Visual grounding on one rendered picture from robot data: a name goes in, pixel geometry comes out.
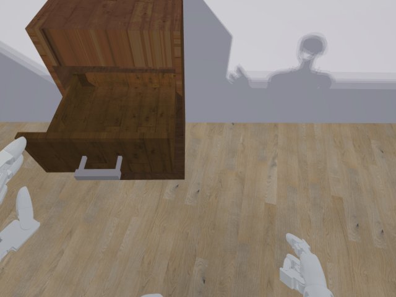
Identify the robot right hand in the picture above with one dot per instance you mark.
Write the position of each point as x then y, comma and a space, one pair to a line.
298, 274

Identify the drawer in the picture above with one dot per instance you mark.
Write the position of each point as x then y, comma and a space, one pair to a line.
103, 115

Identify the cabinet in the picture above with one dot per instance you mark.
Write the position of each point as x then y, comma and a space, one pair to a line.
122, 36

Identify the right robot forearm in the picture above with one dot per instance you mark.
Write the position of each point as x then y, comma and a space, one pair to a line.
317, 291

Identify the handle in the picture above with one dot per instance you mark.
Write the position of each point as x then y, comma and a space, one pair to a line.
98, 174

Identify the robot left hand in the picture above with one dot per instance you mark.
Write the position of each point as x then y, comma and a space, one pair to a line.
17, 232

